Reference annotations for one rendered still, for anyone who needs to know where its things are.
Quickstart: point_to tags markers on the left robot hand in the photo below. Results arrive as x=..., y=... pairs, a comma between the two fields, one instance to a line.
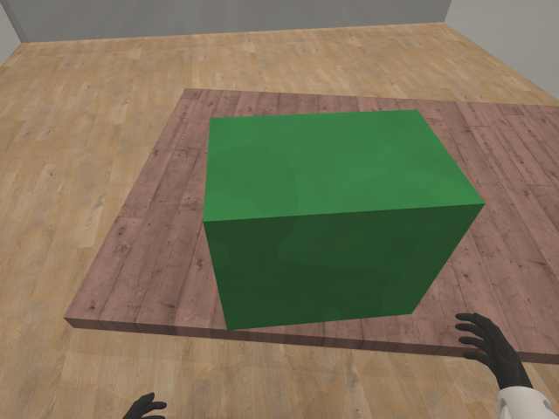
x=143, y=406

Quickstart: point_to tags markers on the table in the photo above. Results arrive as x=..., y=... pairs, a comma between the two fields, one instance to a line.
x=153, y=273

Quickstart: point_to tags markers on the right robot hand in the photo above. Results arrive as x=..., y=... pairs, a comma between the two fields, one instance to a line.
x=501, y=358

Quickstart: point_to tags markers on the carton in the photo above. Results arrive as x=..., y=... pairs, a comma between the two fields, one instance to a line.
x=330, y=216

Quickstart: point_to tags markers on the right robot forearm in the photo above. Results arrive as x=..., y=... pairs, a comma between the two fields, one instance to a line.
x=523, y=403

